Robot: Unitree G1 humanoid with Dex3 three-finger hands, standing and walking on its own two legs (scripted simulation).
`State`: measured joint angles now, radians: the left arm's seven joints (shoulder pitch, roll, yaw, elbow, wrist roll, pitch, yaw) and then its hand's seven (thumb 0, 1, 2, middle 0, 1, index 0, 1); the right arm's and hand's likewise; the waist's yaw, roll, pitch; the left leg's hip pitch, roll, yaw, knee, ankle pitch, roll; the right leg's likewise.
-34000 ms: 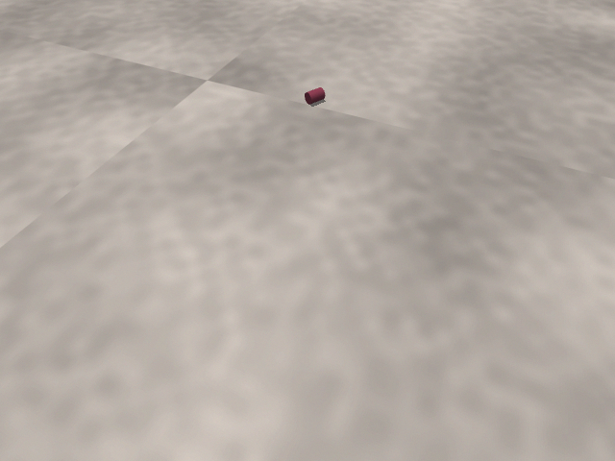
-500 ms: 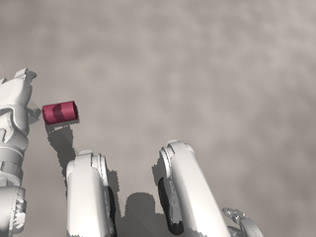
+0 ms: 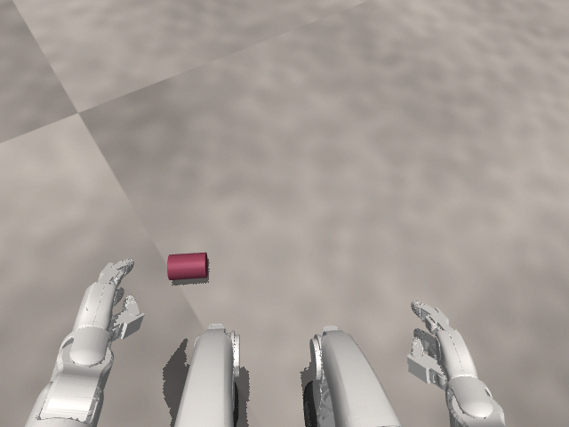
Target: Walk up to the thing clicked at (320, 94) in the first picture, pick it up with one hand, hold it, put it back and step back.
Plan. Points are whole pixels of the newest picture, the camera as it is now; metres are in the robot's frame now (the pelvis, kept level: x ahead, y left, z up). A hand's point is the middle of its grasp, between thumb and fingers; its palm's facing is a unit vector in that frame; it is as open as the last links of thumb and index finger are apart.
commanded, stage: home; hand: left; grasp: from above
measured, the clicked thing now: (188, 266) +0.50 +0.23 -0.54
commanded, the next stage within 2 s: none
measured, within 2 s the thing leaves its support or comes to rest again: neither
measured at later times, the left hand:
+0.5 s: hand (94, 337) +0.23 +0.19 +0.09, palm faces +0.11 -0.97 -0.21, open 7.4 cm
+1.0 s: hand (96, 349) +0.22 +0.19 +0.09, palm faces +0.11 -0.97 -0.20, open 7.4 cm
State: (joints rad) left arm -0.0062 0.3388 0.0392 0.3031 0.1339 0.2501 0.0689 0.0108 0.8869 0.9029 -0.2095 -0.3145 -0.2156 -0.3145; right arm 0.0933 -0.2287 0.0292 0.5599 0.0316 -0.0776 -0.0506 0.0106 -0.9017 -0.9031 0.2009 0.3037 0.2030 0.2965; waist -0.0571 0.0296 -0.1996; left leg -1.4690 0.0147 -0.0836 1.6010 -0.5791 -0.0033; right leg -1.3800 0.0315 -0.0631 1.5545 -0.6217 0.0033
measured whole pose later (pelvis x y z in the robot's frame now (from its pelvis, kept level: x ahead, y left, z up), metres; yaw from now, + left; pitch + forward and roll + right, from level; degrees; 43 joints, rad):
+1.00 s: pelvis +0.07 +0.00 +0.14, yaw +3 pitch +9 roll -3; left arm 0.50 0.22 0.03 -0.10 -0.05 0.44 0.02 0.01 0.90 0.89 -0.20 -0.30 -0.20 -0.30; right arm 0.29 -0.22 0.05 0.53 0.00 -0.23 -0.18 0.02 -0.90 -0.90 0.20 0.30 0.21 0.30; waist -0.04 0.04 -0.16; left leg -0.68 0.01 -0.07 0.99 -0.47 -0.01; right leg -0.59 0.02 -0.05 0.92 -0.50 0.00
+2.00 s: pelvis +0.07 +0.00 +0.14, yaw +3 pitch +10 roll -3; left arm 0.50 0.23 0.03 -0.13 -0.06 0.45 0.02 0.01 0.90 0.89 -0.20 -0.30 -0.20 -0.30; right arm 0.30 -0.22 0.04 0.54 0.00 -0.23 -0.19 0.02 -0.90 -0.90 0.20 0.30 0.21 0.30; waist -0.04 0.05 -0.17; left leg -0.70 0.01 -0.06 1.01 -0.48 0.00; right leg -0.61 0.02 -0.04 0.94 -0.50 0.01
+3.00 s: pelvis +0.06 +0.00 +0.18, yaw +3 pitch -2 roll +0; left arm 0.23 0.28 0.05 0.90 0.03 0.03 0.04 0.01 0.90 0.89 -0.20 -0.30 -0.21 -0.30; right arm 0.19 -0.28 -0.04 0.97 -0.05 -0.01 -0.03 0.01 -0.90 -0.90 0.20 0.30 0.20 0.30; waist 0.02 0.00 0.04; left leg -0.28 -0.02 -0.03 0.61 -0.30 0.01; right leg -0.22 -0.02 -0.01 0.60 -0.34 0.01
